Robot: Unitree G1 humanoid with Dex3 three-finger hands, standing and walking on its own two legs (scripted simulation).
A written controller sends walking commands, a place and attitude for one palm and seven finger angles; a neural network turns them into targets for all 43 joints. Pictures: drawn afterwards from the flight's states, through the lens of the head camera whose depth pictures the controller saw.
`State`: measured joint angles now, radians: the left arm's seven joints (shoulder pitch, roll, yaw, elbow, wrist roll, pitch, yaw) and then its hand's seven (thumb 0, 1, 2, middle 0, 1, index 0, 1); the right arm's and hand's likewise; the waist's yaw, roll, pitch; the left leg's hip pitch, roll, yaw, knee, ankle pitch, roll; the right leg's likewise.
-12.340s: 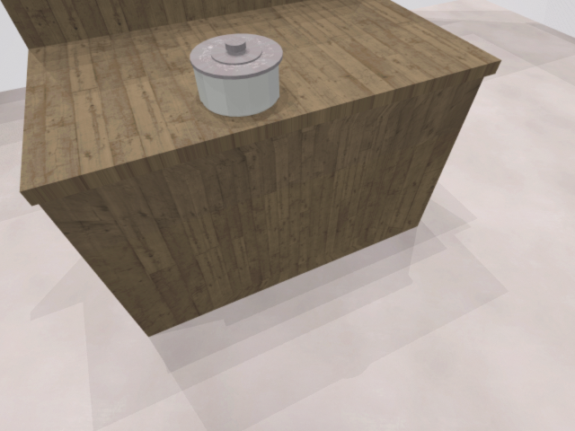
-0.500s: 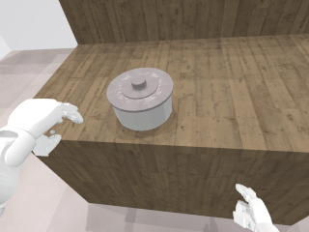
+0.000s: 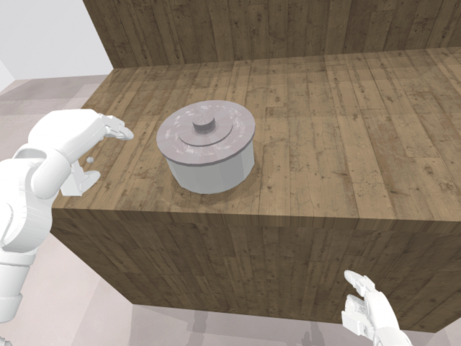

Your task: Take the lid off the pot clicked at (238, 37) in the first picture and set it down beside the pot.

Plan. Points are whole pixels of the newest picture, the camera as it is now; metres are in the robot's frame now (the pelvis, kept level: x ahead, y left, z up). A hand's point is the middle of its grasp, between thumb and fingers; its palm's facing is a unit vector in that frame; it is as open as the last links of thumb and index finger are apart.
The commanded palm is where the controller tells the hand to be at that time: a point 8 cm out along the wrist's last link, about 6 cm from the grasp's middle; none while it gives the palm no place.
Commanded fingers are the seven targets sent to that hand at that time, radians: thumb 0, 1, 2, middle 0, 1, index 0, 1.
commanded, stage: move the open hand above the knob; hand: left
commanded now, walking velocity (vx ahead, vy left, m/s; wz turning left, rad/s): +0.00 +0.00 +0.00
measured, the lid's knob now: (203, 121) +0.50 +0.11 +0.14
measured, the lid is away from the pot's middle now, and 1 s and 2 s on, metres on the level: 0.00 0.00 0.00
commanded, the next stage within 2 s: none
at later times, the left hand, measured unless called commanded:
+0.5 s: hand (127, 139) +0.37 +0.20 +0.20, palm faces -0.11 -0.02 -0.99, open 9.9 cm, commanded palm +0.35 +0.20 +0.27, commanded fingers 0.00 -0.34 1.58 -0.87 -0.08 -0.87 -0.08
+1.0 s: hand (166, 118) +0.42 +0.15 +0.20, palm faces -0.08 -0.04 -1.00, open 9.9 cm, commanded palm +0.40 +0.15 +0.27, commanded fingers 0.00 -0.34 1.58 -0.87 -0.08 -0.87 -0.08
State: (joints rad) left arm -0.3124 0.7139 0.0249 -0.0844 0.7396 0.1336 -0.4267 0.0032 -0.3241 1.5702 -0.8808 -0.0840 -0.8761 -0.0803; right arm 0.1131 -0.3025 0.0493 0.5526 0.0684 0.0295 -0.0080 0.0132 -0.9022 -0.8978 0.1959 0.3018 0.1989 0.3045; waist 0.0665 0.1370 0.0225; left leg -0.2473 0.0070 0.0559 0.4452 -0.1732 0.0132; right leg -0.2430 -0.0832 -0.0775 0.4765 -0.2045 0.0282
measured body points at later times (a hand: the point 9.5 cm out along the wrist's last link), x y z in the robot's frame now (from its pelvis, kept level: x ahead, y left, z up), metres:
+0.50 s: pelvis +0.02 -0.01 +0.00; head +0.03 -0.06 +0.45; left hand +0.37 +0.20 +0.25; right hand +0.23 -0.23 -0.10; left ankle +0.04 +0.11 -0.74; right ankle +0.03 -0.14 -0.74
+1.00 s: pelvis +0.03 +0.00 +0.00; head +0.04 -0.05 +0.45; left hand +0.42 +0.15 +0.26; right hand +0.23 -0.22 -0.11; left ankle +0.04 +0.11 -0.74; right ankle +0.03 -0.14 -0.74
